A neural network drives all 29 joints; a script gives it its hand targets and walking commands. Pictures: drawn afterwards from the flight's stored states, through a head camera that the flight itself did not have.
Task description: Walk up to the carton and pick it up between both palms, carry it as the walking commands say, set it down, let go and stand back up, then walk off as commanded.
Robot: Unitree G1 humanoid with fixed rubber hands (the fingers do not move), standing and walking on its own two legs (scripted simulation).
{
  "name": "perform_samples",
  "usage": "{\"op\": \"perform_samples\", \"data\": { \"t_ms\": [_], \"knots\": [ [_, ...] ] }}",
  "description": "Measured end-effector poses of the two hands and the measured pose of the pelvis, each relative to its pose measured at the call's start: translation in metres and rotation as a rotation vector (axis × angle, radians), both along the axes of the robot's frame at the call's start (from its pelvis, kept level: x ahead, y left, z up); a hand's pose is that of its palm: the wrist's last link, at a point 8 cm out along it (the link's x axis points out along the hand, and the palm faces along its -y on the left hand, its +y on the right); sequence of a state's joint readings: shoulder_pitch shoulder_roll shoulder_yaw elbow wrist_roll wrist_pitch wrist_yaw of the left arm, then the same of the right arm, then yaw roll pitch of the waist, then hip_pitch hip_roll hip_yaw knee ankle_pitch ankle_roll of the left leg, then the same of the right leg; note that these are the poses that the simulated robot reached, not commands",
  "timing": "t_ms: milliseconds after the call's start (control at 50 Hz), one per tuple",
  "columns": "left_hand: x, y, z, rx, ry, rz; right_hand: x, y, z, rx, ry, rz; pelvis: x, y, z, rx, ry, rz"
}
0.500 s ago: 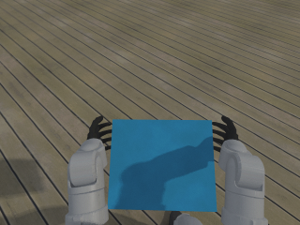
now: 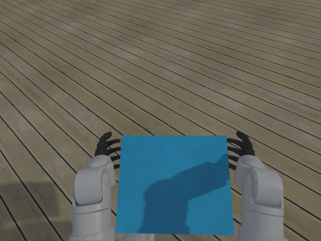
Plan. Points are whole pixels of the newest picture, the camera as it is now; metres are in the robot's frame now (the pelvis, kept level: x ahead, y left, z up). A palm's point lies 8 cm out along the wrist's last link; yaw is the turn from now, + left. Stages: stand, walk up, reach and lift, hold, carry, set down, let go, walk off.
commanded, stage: carry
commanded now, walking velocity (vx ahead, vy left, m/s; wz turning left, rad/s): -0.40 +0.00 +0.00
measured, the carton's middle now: (172, 180) +0.28 -0.01 -0.04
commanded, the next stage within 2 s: none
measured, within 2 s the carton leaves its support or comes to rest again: neither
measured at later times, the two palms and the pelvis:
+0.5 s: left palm out of the picture +0.01 +0.22 +0.08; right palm out of the picture +0.05 -0.11 +0.08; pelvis -0.25 +0.02 +0.00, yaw +2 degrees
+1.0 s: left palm out of the picture -0.22 +0.18 +0.07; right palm out of the picture -0.23 -0.15 +0.07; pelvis -0.51 +0.03 -0.01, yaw +1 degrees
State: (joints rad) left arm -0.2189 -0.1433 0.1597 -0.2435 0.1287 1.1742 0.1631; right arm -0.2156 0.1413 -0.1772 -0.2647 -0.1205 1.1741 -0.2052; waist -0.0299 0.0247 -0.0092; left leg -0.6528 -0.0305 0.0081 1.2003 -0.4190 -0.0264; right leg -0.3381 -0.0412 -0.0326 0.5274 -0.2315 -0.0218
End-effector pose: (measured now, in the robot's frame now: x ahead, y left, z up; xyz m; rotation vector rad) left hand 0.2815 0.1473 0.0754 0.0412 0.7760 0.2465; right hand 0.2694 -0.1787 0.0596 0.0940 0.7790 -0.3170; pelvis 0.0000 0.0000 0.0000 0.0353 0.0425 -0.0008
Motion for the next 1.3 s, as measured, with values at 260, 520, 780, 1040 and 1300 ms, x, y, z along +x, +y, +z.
{"op": "perform_samples", "data": {
  "t_ms": [260,520,780,1040,1300],
  "knots": [
    [-0.131,0.04,-0.017,-0.085,-0.057,0.039,-0.119,0.039,0.011,-0.079,-0.058,0.036,-0.134,0.023,-0.014,-0.003,0.024,0.032],
    [-0.279,0.065,0.004,-0.089,-0.075,0.169,-0.234,0.066,0.026,-0.074,-0.068,0.152,-0.265,0.022,-0.003,-0.09,0.009,0.029],
    [-0.405,-0.001,0.0,-0.001,0.01,-0.022,-0.412,-0.001,0.002,0.001,0.017,-0.029,-0.403,0.004,0.0,0.001,-0.022,-0.008],
    [-0.533,0.049,-0.016,-0.091,-0.057,0.05,-0.519,0.048,0.012,-0.079,-0.053,0.039,-0.537,0.031,-0.014,-0.007,0.025,0.034],
    [-0.68,0.072,0.001,-0.095,-0.074,0.169,-0.636,0.073,0.024,-0.074,-0.061,0.149,-0.667,0.029,-0.003,-0.092,0.009,0.028]
  ]
}}
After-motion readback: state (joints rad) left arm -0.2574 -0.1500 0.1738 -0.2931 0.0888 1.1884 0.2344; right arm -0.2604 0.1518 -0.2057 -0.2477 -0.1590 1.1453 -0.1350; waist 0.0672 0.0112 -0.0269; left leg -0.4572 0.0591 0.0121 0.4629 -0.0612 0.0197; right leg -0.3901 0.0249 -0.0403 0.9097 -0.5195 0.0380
